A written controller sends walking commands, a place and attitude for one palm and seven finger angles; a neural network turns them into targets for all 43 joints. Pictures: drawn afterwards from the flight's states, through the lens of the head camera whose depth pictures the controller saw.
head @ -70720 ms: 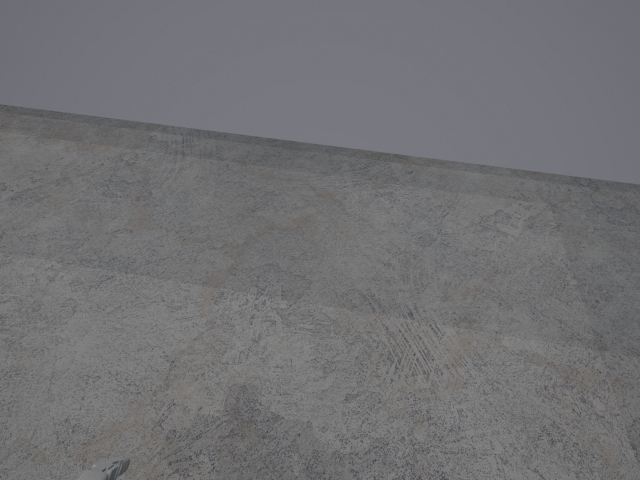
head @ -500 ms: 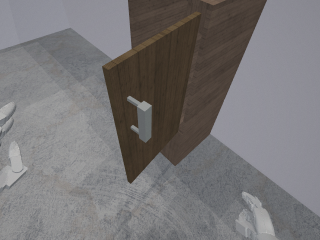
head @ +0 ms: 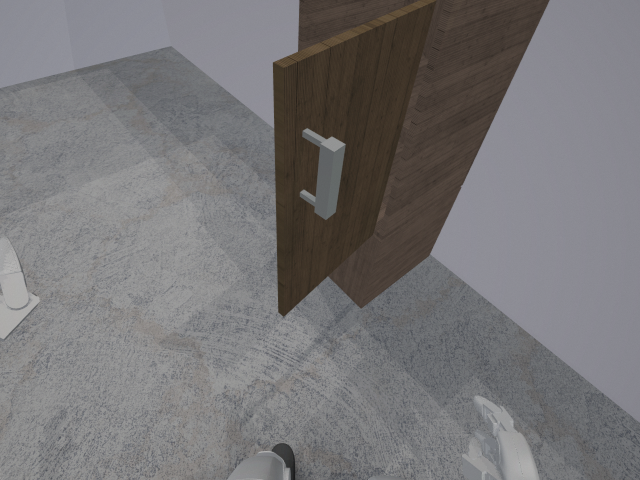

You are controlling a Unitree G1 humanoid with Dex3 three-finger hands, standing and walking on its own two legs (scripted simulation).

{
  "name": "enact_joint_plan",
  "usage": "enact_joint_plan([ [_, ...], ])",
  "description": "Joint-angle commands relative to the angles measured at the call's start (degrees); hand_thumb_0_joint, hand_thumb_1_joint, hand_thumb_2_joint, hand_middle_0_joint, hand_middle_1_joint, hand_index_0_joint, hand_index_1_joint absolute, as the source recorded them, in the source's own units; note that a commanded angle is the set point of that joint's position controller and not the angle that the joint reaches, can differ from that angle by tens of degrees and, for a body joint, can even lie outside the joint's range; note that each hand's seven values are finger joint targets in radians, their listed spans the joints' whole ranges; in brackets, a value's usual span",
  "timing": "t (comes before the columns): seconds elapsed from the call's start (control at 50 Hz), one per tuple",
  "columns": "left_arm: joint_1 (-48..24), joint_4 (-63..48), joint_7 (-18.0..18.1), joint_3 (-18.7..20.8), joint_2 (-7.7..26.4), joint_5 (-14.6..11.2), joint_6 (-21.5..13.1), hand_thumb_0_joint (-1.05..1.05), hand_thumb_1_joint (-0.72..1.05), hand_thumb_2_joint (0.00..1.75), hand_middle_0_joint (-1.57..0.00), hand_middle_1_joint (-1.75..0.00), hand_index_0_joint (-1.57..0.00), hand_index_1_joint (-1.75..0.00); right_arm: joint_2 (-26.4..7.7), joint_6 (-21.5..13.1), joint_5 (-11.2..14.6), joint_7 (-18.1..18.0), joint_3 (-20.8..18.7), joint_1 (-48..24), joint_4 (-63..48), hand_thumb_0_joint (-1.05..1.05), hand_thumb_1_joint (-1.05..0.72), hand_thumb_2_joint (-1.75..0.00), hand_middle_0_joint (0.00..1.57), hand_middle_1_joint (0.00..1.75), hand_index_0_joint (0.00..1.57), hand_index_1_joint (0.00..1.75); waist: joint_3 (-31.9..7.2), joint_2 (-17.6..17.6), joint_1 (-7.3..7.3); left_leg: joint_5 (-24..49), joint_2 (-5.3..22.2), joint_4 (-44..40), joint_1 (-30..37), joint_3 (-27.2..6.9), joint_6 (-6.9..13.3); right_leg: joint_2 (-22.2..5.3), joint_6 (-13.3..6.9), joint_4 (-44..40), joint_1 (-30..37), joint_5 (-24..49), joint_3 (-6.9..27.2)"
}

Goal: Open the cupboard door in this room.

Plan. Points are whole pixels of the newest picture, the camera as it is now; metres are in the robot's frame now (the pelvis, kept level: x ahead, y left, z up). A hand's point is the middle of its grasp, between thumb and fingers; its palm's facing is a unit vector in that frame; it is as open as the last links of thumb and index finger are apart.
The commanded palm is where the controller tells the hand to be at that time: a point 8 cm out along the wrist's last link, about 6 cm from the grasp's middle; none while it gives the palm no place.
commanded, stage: step back with the hand held close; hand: left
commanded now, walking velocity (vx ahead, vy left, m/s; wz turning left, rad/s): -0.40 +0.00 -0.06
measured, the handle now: (317, 174) +0.52 +0.04 +0.09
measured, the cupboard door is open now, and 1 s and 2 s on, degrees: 98 98 98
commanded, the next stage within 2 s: stop stepping back and stand still in 0.02 s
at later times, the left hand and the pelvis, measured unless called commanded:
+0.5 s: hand out of the picture +0.10 +0.24 +0.18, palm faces +0.32 -0.84 -0.44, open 7.4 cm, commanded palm +0.04 +0.29 +0.19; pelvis -0.13 +0.01 +0.02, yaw -5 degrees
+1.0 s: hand out of the picture +0.07 +0.26 +0.18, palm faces +0.37 -0.82 -0.44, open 7.4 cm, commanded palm +0.02 +0.31 +0.19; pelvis -0.15 +0.02 +0.01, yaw -4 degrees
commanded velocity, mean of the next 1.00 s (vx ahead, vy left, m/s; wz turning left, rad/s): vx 0.12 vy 0.02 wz -0.01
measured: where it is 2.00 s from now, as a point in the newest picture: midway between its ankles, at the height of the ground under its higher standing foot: outside the picture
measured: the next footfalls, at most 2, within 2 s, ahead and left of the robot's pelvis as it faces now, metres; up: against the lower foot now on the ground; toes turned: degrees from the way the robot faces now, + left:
right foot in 0.14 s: -0.11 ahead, -0.05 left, +0.00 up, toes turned -8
left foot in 0.32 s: +0.04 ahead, +0.11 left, +0.00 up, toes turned -3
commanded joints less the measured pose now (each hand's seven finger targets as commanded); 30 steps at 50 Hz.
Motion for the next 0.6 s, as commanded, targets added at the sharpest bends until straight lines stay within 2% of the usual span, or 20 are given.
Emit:
enact_joint_plan([
  [0.0, 6.71, -12.42, 1.12, 6.15, 6.47, -1.99, -3.49, 0.0, 0.9, 0.9, -0.2, -0.3, -0.2, -0.3, -7.97, -3.7, 0.93, 1.44, -3.15, -6.05, -9.21, 0.0, -0.9, -0.9, 0.2, 0.3, 0.2, 0.3, -14.16, 13.69, 2.3, -31.94, 10.08, -21.04, 3.86, -6.53, -2.87, 1.12, -1.39, -5.93, 11.42, -5.14, -6.11],
  [0.06, 4.93, -13.69, 0.7, 5.8, 7.6, -3.24, -3.43, 0.0, 0.9, 0.9, -0.2, -0.3, -0.2, -0.3, -7.44, -3.88, 0.55, 1.79, -2.75, -5.57, -8.26, 0.0, -0.9, -0.9, 0.2, 0.3, 0.2, 0.3, -13.56, 12.76, 2.15, -25.76, 8.16, -17.26, 9.46, -3.19, -6.85, -0.63, -3.16, -31.36, 12.21, -5.24, -6.39],
  [0.08, 2.49, -14.88, 0.45, 5.1, 8.23, -3.17, -4.05, 0.0, 0.9, 0.9, -0.2, -0.3, -0.2, -0.3, -7.13, -3.71, 0.58, 1.88, -2.56, -4.64, -7.37, 0.0, -0.9, -0.9, 0.2, 0.3, 0.2, 0.3, -13.67, 5.35, 1.77, -20.49, 4.61, -6.12, 14.87, 0.39, -8.67, -6.14, -5.21, -43.49, 7.57, -3.0, -0.8],
  [0.1, 1.37, -14.33, 0.66, 5.94, 10.33, -2.56, -4.58, 0.0, 0.9, 0.9, -0.2, -0.3, -0.2, -0.3, -6.99, -3.16, 0.91, 1.63, -2.75, -3.52, -5.87, 0.0, -0.9, -0.9, 0.2, 0.3, 0.2, 0.3, -11.95, -8.77, 0.94, -16.55, 1.09, 14.66, 19.8, -0.08, -9.51, -19.13, -9.33, -51.78, -5.67, -0.11, 17.88],
  [0.12, -0.75, -15.07, 0.84, 5.35, 11.46, -1.97, -4.58, 0.0, 0.9, 0.9, -0.2, -0.3, -0.2, -0.3, -7.68, -2.82, 0.6, 1.18, -2.4, -6.1, -6.19, 0.0, -0.9, -0.9, 0.2, 0.3, 0.2, 0.3, -5.45, -15.06, 2.49, -24.11, -3.44, 32.36, 10.63, -2.15, -8.69, -27.78, -13.32, -53.4, -10.92, 6.43, 25.68],
  [0.14, -1.78, -14.92, 1.54, 7.49, 12.63, -1.8, -4.81, 0.0, 0.9, 0.9, -0.2, -0.3, -0.2, -0.3, -7.76, -3.07, -0.43, 1.23, -1.71, -5.19, -5.68, 0.0, -0.9, -0.9, 0.2, 0.3, 0.2, 0.3, -5.33, -10.71, 1.4, -25.74, -3.27, 39.26, 1.66, -3.44, -8.29, -27.99, -13.42, -48.34, -4.53, 21.94, 17.58],
  [0.16, -4.06, -12.88, 0.79, 6.07, 10.84, -1.77, -4.12, 0.0, 0.9, 0.9, -0.2, -0.3, -0.2, -0.3, -7.42, -3.8, -0.07, 1.28, -1.41, -3.67, -4.8, 0.0, -0.9, -0.9, 0.2, 0.3, 0.2, 0.3, -11.51, -11.9, 1.68, -24.76, -2.74, 39.78, 2.09, -5.93, -7.15, -25.91, -12.84, -43.92, -0.76, 23.25, 14.69],
  [0.18, -1.79, -9.81, -0.04, 4.77, 8.47, -1.28, -2.08, 0.0, 0.9, 0.9, -0.2, -0.3, -0.2, -0.3, -7.83, -2.91, 0.93, 0.36, -1.84, -2.89, -6.05, 0.0, -0.9, -0.9, 0.2, 0.3, 0.2, 0.3, -8.16, -12.48, 0.35, -19.4, -0.81, 31.88, 2.41, -5.42, -6.43, -19.04, -9.47, -39.29, 2.85, 28.18, 8.88],
  [0.2, -2.45, -10.16, -0.04, 4.51, 7.64, -1.06, -1.24, 0.0, 0.9, 0.9, -0.2, -0.3, -0.2, -0.3, -7.38, -2.71, 0.96, -0.4, -1.43, -4.82, -7.8, 0.0, -0.9, -0.9, 0.2, 0.3, 0.2, 0.3, -6.39, -12.89, 0.31, -17.83, 0.49, 21.73, 5.77, -4.37, -5.4, -17.81, -7.92, -36.76, 4.21, 31.15, 6.97],
  [0.26, -6.74, -6.62, 0.06, 3.36, 6.52, -1.22, -0.56, 0.0, 0.9, 0.9, -0.2, -0.3, -0.2, -0.3, -9.02, -3.84, 0.78, -2.23, -0.78, -4.87, -6.05, 0.0, -0.9, -0.9, 0.2, 0.3, 0.2, 0.3, -3.48, 4.19, -0.56, -13.29, -0.01, -2.63, 19.79, -3.21, -4.43, -11.51, -2.51, -30.28, -0.25, 13.1, 1.86],
  [0.3, -8.94, -7.13, 0.99, 2.55, 6.1, -0.44, -1.65, 0.0, 0.9, 0.9, -0.2, -0.3, -0.2, -0.3, -9.65, -5.29, 0.21, -2.08, -0.47, -2.47, -6.6, 0.0, -0.9, -0.9, 0.2, 0.3, 0.2, 0.3, -5.05, 16.17, 0.08, -22.2, 12.5, -15.7, 17.09, -23.55, -0.16, -4.96, 0.48, -20.0, 0.76, -0.34, 0.7],
  [0.32, -9.94, -6.86, 1.22, 2.94, 6.59, -0.19, -1.88, 0.0, 0.9, 0.9, -0.2, -0.3, -0.2, -0.3, -9.41, -5.74, 0.32, -1.74, -0.65, -2.58, -7.2, 0.0, -0.9, -0.9, 0.2, 0.3, 0.2, 0.3, -3.91, 11.22, 0.03, -30.86, 13.94, -19.46, 13.37, -26.65, 2.45, -3.32, 0.47, -17.0, 2.58, -0.8, 2.15],
  [0.34, -3.44, -2.04, 0.91, 3.31, 5.87, -0.34, -1.43, 0.0, 0.9, 0.9, -0.2, -0.3, -0.2, -0.3, -9.18, -5.44, 0.32, -1.43, -0.65, -3.32, -6.71, 0.0, -0.9, -0.9, 0.2, 0.3, 0.2, 0.3, -6.1, 8.42, 0.24, -43.02, 13.3, -23.64, 10.37, -23.41, 0.35, -2.35, -0.16, -15.19, 6.07, -1.78, 0.36],
  [0.38, 0.94, -9.37, 0.61, 4.57, 7.3, -0.36, -0.85, 0.0, 0.9, 0.9, -0.2, -0.3, -0.2, -0.3, -8.25, -5.33, -0.49, -0.85, -0.69, -4.32, -7.85, 0.0, -0.9, -0.9, 0.2, 0.3, 0.2, 0.3, -7.79, 14.06, 0.84, -45.42, 10.75, -26.23, 5.25, -21.23, -3.37, -0.82, -0.89, -13.52, 11.36, -0.91, -1.46],
  [0.46, 9.88, -14.95, 0.73, 5.53, 8.44, -0.12, 0.08, 0.0, 0.9, 0.9, -0.2, -0.3, -0.2, -0.3, -8.57, -4.24, -0.13, 0.1, -1.23, -5.5, -9.99, 0.0, -0.9, -0.9, 0.2, 0.3, 0.2, 0.3, -9.97, 7.26, 2.42, -39.0, 4.55, -13.92, -2.91, -6.57, -2.65, -1.63, -2.48, -30.5, 26.09, 0.95, -4.57],
  [0.48, 10.99, -15.04, 0.61, 5.35, 8.15, 0.16, 0.2, 0.0, 0.9, 0.9, -0.2, -0.3, -0.2, -0.3, -7.62, -3.47, -0.19, 0.07, -1.44, -5.32, -10.02, 0.0, -0.9, -0.9, 0.2, 0.3, 0.2, 0.3, -8.96, -0.95, 2.47, -32.69, 0.16, 0.48, -4.39, -1.95, -3.47, -6.37, -4.48, -39.18, 24.28, -0.3, 2.21],
  [0.5, 10.38, -15.18, 0.63, 6.42, 9.66, 0.27, 0.44, 0.0, 0.9, 0.9, -0.2, -0.3, -0.2, -0.3, -7.28, -2.42, 0.06, 0.18, -1.95, -4.65, -9.46, 0.0, -0.9, -0.9, 0.2, 0.3, 0.2, 0.3, -7.57, -14.49, 2.24, -26.07, -3.79, 21.41, -6.33, 0.69, -4.66, -19.39, -9.58, -49.21, 15.65, -8.65, 22.36],
  [0.52, 5.4, -17.65, 0.44, 6.05, 9.44, -0.61, -0.08, 0.0, 0.9, 0.9, -0.2, -0.3, -0.2, -0.3, -8.44, -2.29, -0.32, -0.12, -2.25, -4.55, -8.14, 0.0, -0.9, -0.9, 0.2, 0.3, 0.2, 0.3, -4.92, -11.89, 1.43, -23.18, -3.81, 34.66, -9.8, -1.95, -5.41, -25.36, -12.77, -52.13, 9.51, -7.45, 28.77],
  [0.54, 1.94, -17.4, -0.19, 8.49, 11.52, -0.75, -1.59, 0.0, 0.9, 0.9, -0.2, -0.3, -0.2, -0.3, -9.21, -2.36, -1.35, -0.02, -2.06, -3.01, -6.02, 0.0, -0.9, -0.9, 0.2, 0.3, 0.2, 0.3, -6.21, -4.8, -0.26, -19.63, -2.22, 39.82, -9.01, -3.22, -5.99, -24.62, -12.58, -48.54, 6.54, 0.08, 21.6],
  [0.58, 3.58, -5.45, 0.46, 8.37, 9.03, -0.28, -1.63, 0.0, 0.9, 0.9, -0.2, -0.3, -0.2, -0.3, -7.63, -2.44, -0.63, -0.44, -1.89, -1.64, -5.64, 0.0, -0.9, -0.9, 0.2, 0.3, 0.2, 0.3, -6.08, -3.88, -1.6, -16.52, -0.07, 38.54, -8.96, -3.06, -5.64, -21.71, -9.82, -50.8, 4.7, -13.93, 20.91],
])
